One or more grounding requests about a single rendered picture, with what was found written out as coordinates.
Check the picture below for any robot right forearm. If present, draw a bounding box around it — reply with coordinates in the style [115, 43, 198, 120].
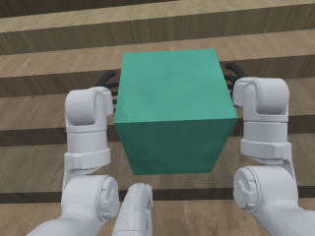
[232, 77, 298, 200]

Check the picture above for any robot right hand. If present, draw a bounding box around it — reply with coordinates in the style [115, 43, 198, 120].
[223, 63, 248, 108]

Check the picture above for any robot left hand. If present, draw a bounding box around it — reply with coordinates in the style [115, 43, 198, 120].
[95, 71, 120, 113]

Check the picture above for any left robot thigh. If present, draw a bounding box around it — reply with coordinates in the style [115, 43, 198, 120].
[111, 183, 153, 236]

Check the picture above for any carton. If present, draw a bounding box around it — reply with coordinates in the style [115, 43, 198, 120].
[113, 48, 238, 176]

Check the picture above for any robot right upper arm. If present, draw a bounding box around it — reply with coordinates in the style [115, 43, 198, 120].
[233, 165, 315, 236]

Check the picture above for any robot left forearm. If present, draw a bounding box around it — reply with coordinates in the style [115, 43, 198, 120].
[61, 87, 114, 212]

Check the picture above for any robot left upper arm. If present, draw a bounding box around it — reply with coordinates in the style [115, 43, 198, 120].
[27, 175, 120, 236]

